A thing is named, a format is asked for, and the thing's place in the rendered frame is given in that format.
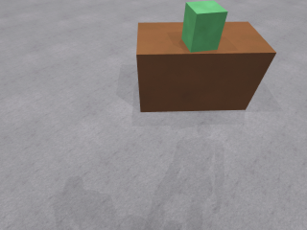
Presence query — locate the pedestal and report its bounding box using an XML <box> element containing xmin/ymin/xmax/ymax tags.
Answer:
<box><xmin>136</xmin><ymin>21</ymin><xmax>276</xmax><ymax>112</ymax></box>

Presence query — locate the carton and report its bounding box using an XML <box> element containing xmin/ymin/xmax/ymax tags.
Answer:
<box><xmin>181</xmin><ymin>0</ymin><xmax>228</xmax><ymax>53</ymax></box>

